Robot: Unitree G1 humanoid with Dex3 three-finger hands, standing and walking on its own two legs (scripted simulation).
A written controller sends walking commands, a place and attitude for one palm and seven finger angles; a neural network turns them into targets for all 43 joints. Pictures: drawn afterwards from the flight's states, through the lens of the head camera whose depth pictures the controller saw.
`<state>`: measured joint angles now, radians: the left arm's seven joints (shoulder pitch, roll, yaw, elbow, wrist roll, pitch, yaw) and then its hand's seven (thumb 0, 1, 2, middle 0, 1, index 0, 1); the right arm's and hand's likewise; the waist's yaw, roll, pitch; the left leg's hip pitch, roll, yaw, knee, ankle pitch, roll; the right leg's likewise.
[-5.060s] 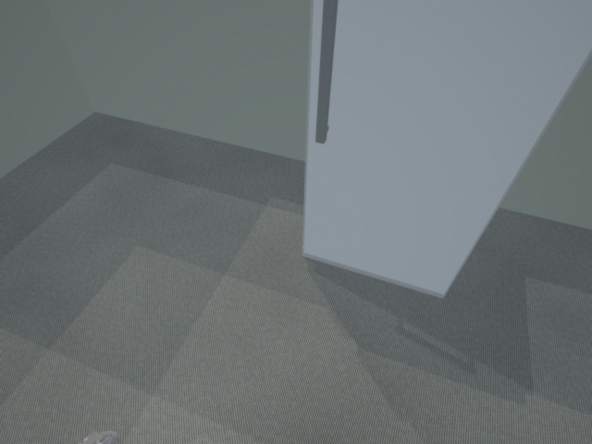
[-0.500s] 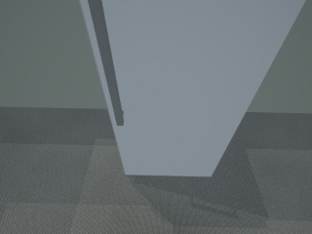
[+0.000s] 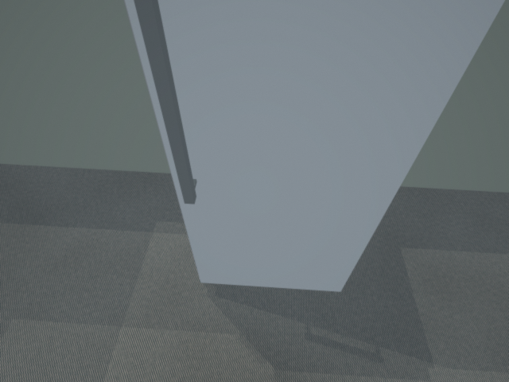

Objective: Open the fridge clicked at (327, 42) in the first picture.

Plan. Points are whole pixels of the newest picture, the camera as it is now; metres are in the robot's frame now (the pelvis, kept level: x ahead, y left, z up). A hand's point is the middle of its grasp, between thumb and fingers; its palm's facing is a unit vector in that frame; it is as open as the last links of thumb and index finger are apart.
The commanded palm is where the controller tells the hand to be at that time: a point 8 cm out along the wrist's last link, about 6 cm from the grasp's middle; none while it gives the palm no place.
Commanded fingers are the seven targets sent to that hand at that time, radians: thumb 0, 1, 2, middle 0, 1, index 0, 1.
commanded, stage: come to a stop and stand still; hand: left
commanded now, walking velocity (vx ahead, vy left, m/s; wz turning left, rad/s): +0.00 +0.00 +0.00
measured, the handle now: (174, 107) +0.53 +0.18 +0.15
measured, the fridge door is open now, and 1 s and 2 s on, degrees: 0 0 0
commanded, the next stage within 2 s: look again from close up in 0.06 s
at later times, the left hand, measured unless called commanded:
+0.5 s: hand out of the picture +0.06 +0.29 -0.17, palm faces +0.04 -0.96 -0.29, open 7.4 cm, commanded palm none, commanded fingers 0.00 0.90 0.90 -0.20 -0.30 -0.20 -0.30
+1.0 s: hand out of the picture -0.08 +0.29 -0.17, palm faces -0.01 -0.97 -0.26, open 7.4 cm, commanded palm none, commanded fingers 0.00 0.90 0.90 -0.20 -0.30 -0.20 -0.30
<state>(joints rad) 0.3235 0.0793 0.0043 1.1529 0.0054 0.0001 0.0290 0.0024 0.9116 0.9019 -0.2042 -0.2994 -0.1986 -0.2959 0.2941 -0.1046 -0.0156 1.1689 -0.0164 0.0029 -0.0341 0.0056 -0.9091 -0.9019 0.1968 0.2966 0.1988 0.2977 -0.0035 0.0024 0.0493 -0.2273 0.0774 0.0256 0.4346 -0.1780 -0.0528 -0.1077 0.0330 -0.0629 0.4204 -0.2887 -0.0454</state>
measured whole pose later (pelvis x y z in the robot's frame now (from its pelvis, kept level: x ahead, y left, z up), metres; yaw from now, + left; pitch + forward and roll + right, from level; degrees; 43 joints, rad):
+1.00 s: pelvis -0.05 +0.08 +0.00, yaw +1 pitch -3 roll -1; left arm 0.38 0.26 -0.01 1.06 0.03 0.02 0.02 0.00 0.91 0.90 -0.20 -0.30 -0.20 -0.30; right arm 0.27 -0.26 -0.02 1.07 -0.02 0.02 0.01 0.01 -0.91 -0.90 0.20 0.30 0.20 0.30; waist 0.00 0.00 0.02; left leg -0.27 -0.03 0.06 0.42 -0.11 0.06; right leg -0.17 -0.07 -0.02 0.44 -0.23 0.04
